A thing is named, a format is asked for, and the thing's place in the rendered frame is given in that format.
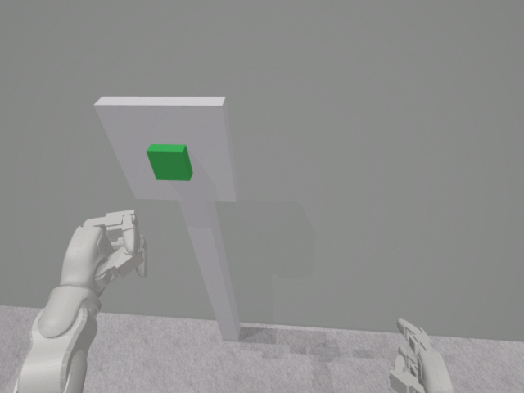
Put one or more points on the button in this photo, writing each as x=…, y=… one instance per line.
x=170, y=162

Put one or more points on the right robot hand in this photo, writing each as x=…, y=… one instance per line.
x=428, y=370

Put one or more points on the panel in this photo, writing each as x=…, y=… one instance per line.
x=132, y=124

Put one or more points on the left robot hand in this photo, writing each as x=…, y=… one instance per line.
x=90, y=247

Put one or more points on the left robot forearm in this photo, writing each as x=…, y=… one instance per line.
x=60, y=337

